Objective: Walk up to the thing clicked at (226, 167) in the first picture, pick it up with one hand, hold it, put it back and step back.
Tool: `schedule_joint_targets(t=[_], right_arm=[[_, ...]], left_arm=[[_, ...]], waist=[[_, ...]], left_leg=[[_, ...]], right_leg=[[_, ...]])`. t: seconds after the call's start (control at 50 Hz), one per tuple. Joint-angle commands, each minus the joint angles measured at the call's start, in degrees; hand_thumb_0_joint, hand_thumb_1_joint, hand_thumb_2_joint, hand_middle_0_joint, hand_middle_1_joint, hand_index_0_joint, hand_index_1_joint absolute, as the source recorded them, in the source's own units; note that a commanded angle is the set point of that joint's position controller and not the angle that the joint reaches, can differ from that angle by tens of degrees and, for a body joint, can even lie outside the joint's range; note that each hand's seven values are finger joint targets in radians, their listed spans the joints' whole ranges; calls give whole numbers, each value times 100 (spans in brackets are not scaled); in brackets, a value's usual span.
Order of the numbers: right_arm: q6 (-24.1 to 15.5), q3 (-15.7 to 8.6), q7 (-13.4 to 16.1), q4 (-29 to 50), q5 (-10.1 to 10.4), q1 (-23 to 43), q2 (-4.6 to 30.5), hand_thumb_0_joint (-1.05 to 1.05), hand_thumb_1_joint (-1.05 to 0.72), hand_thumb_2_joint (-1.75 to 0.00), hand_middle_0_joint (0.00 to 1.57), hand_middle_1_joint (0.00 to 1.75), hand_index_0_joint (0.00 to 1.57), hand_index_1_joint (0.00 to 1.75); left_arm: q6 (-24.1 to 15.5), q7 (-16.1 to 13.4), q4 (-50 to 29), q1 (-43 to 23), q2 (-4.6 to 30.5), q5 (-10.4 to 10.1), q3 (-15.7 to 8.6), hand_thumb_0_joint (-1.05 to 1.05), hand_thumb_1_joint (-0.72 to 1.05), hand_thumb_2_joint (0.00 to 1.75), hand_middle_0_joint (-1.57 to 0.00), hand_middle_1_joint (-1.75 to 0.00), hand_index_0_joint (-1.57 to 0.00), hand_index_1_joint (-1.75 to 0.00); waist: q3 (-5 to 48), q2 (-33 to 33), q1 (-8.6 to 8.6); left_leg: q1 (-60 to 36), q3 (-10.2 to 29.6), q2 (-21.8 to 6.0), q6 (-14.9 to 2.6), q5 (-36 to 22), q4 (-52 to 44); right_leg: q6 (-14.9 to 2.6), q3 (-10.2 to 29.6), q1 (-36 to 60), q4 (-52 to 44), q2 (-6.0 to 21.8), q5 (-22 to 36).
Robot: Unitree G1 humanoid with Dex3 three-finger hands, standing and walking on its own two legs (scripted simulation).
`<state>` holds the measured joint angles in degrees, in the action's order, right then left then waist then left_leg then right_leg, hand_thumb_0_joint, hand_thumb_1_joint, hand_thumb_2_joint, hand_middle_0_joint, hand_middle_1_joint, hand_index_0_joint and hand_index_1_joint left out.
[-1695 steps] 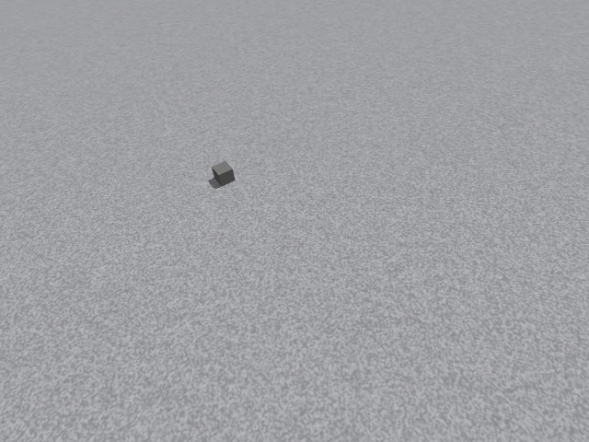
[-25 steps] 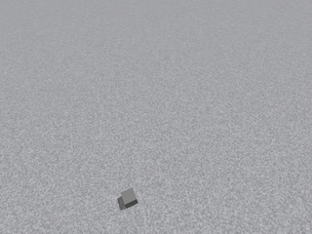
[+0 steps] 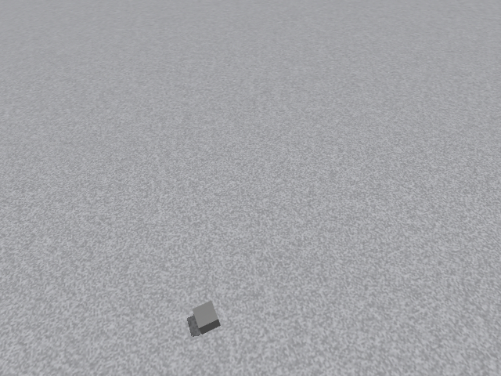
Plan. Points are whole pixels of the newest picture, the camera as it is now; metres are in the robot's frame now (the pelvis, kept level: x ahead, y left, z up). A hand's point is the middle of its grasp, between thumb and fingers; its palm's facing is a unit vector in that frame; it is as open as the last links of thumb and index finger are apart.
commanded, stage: stand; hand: left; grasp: from above
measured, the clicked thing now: (206, 317) +0.45 +0.23 -0.74
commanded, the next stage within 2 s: step back in 0.50 s
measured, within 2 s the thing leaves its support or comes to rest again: neither
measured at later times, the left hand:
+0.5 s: hand out of the picture +0.07 +0.25 -0.16, palm faces +0.00 -0.94 -0.34, open 7.4 cm
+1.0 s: hand out of the picture +0.06 +0.31 -0.18, palm faces -0.06 -0.93 -0.36, open 7.4 cm
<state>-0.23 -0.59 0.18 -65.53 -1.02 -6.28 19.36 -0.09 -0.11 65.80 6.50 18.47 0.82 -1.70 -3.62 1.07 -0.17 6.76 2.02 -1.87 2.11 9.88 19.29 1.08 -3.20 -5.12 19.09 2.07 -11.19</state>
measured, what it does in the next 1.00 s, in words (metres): lifts its right foot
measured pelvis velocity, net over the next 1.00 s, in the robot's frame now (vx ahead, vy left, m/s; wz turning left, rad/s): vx -0.07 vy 0.05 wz -0.03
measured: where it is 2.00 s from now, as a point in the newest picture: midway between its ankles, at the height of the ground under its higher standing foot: outside the picture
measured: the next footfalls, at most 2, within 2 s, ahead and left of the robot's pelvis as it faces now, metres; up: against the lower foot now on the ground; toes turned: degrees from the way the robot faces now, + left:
right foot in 1.20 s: -0.10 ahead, -0.08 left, +0.00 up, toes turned -2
left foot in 1.56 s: -0.18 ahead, +0.16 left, +0.00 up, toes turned -3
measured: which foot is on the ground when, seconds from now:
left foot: down 0.00-1.00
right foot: down 0.00-0.78, up 0.80-1.00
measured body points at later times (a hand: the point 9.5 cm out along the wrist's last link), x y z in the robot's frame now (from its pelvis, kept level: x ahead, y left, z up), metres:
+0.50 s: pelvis +0.00 +0.00 +0.00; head +0.01 +0.00 +0.45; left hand +0.07 +0.30 -0.13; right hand +0.07 -0.30 -0.14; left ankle +0.01 +0.14 -0.75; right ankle -0.01 -0.13 -0.75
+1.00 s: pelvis -0.07 +0.05 -0.02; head +0.01 +0.07 +0.42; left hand +0.07 +0.35 -0.15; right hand +0.00 -0.27 -0.13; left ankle -0.04 +0.14 -0.75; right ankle -0.10 -0.09 -0.68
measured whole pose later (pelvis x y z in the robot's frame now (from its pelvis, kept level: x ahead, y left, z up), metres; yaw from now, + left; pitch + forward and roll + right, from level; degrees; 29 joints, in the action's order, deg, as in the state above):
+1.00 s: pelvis -0.07 +0.05 -0.02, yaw -1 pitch -1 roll -1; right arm 1.8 -3.3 0.9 -52.0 -1.6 -7.8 19.8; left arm 3.4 -1.7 51.0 3.3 22.5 0.2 -3.6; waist -12.1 -2.5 1.4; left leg 17.1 -1.1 1.3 -3.2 15.5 33.8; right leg -0.1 7.8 -24.8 63.0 -5.6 -30.1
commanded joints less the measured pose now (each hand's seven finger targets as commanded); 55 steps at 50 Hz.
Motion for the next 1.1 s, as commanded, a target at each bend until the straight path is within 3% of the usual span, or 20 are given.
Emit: schedule_joint_targets(t=[0.0, 0.44, 0.46, 0.48, 0.52, 0.56, 0.62, 0.64, 0.66, 0.7, 0.72, 0.74, 0.76, 0.78, 0.8, 0.82, 0.86, 0.96, 1.04, 1.08], right_arm=[[-127, -180, 71, 341, 12, 217, 1117, 0, -90, -90, 20, 30, 20, 30], [-121, -169, 50, 342, 17, 147, 1166, 0, -90, -90, 20, 30, 20, 30], [-127, -183, 54, 344, 22, 158, 1210, 0, -90, -90, 20, 30, 20, 30], [-20, -287, 5, 490, 86, 343, 1476, 0, -90, -90, 20, 30, 20, 30], [35, -300, -13, 678, 162, 255, 1368, 0, -90, -90, 20, 30, 20, 30], [108, -358, -18, 797, 162, 84, 1336, 0, -90, -90, 20, 30, 20, 30], [262, -452, -65, 966, 109, -202, 1300, 0, -90, -90, 20, 30, 20, 30], [299, -476, -87, 1020, 103, -359, 1268, 0, -90, -90, 20, 30, 20, 30], [312, -477, -103, 1079, 128, -463, 1235, 0, -90, -90, 20, 30, 20, 30], [252, -497, -94, 1092, 126, -696, 1258, 0, -90, -90, 20, 30, 20, 30], [191, -526, -69, 1106, 76, -652, 1329, 0, -90, -90, 20, 30, 20, 30], [144, -609, -36, 1216, -55, -525, 1602, 0, -90, -90, 20, 30, 20, 30], [88, -668, -17, 1310, -147, -525, 1946, 0, -90, -90, 20, 30, 20, 30], [65, -729, -7, 1380, -68, -548, 2219, 0, -90, -90, 20, 30, 20, 30], [59, -731, 24, 1461, -71, -397, 2134, 0, -90, -90, 20, 30, 20, 30], [65, -680, 79, 1539, -49, -114, 1914, 0, -90, -90, 20, 30, 20, 30], [59, -616, 156, 1705, -106, 94, 1610, 0, -90, -90, 20, 30, 20, 30], [59, -645, 224, 1808, -37, -461, 1464, 0, -90, -90, 20, 30, 20, 30], [64, -658, 203, 1973, -40, -385, 1628, 0, -90, -90, 20, 30, 20, 30], [81, -645, 187, 2068, -37, -226, 1639, 0, -90, -90, 20, 30, 20, 30]], left_arm=[[-148, -91, -315, -174, 1226, 12, -197, 0, 90, 90, -20, -30, -20, -30], [-161, -59, -383, -180, 1259, -10, -174, 0, 90, 90, -20, -30, -20, -30], [-165, -61, -381, -150, 1271, -5, -179, 0, 90, 90, -20, -30, -20, -30], [-108, -85, -499, -215, 1696, -143, -432, 0, 90, 90, -20, -30, -20, -30], [-78, -117, -691, -32, 1652, -159, -462, 0, 90, 90, -20, -30, -20, -30], [-28, -120, -917, -193, 1696, -139, -521, 0, 90, 90, -20, -30, -20, -30], [46, -135, -1353, -718, 1849, -9, -554, 0, 90, 90, -20, -30, -20, -30], [56, -140, -1458, -804, 1852, 36, -561, 0, 90, 90, -20, -30, -20, -30], [61, -144, -1532, -905, 1834, 63, -558, 0, 90, 90, -20, -30, -20, -30], [87, -154, -1659, -954, 1730, 64, -515, 0, 90, 90, -20, -30, -20, -30], [135, -140, -1669, -792, 1628, 19, -488, 0, 90, 90, -20, -30, -20, -30], [200, -137, -1738, -614, 1382, -67, -432, 0, 90, 90, -20, -30, -20, -30], [263, -169, -1790, -491, 1069, -106, -388, 0, 90, 90, -20, -30, -20, -30], [296, -236, -1766, -397, 1213, -83, -431, 0, 90, 90, -20, -30, -20, -30], [315, -285, -1723, -451, 1261, -60, -407, 0, 90, 90, -20, -30, -20, -30], [318, -301, -1705, -357, 1316, -85, -420, 0, 90, 90, -20, -30, -20, -30], [308, -283, -1643, -10, 1360, -120, -415, 0, 90, 90, -20, -30, -20, -30], [216, -227, -1897, -107, 1365, -16, -470, 0, 90, 90, -20, -30, -20, -30], [195, -178, -1945, 49, 1361, -15, -529, 0, 90, 90, -20, -30, -20, -30], [167, -137, -1921, 244, 1352, 2, -551, 0, 90, 90, -20, -30, -20, -30]], waist=[[510, -118, -28], [419, -62, 2], [456, -69, -13], [-202, -138, 0], [287, -165, 13], [675, -439, 91], [672, -1165, 203], [589, -1272, 248], [479, -1342, 302], [509, -1248, 330], [525, -708, 259], [551, 254, 150], [463, 1103, 92], [759, 1006, 217], [871, 888, 237], [890, 717, 85], [835, 804, -135], [774, 528, 236], [634, 625, 250], [824, 586, 182]], left_leg=[[-89, 350, -539, -294, -926, -203], [69, 326, -529, -273, -732, -280], [44, 333, -543, -296, -748, -253], [596, 395, -395, -418, -1653, 362], [436, 241, -316, -475, -1895, 885], [466, 94, -80, -455, -1471, 1505], [549, -60, 408, -463, 1278, 2922], [619, 91, 346, -508, 1799, 3231], [803, 150, 300, -527, 1911, 3189], [906, 33, 181, -510, 1081, 2031], [859, 107, 4, -498, -611, 1135], [655, 1063, -639, -652, -2182, 662], [137, 2145, -1327, -925, -3405, 335], [103, 2377, -1674, -1300, -3929, 461], [37, 2357, -1653, -1261, -3785, 449], [-59, 1863, -1455, -1273, -3600, 629], [-279, 1173, -1017, -995, -3297, 833], [-1010, 1308, -1332, -1596, -3543, 1025], [-440, 1302, -1499, -1748, -2830, 872], [-281, 1222, -1446, -1655, -2233, 956]], right_leg=[[-151, 453, 70, -320, 587, 725], [-172, 485, 53, -359, 588, 580], [-177, 509, 91, -351, 602, 670], [-235, 579, -319, 133, 556, 1643], [-432, 584, -221, 342, 653, 2110], [-749, 797, -262, 339, 922, 2068], [-1401, 1389, -1108, 179, 1768, 1777], [-1497, 1382, -1346, 265, 1866, 1671], [-1469, 1266, -1292, 420, 1810, 1774], [-1091, 993, -887, 1065, 1465, 1865], [-805, 682, -792, 1576, 1056, 1479], [-466, 398, -1138, 2520, 289, 709], [-343, 625, -2151, 3285, -633, -2169], [-328, 1261, -2061, 4005, -781, -2779], [-344, 1573, -2167, 4400, -844, -2727], [-360, 1641, -2273, 4755, -799, -2423], [-295, 1546, -2468, 4829, -727, -1826], [-7, 1183, -2535, 4194, -580, -1986], [-27, 953, -2053, 3648, -494, -1891], [-89, 774, -1713, 3038, -347, -1718]])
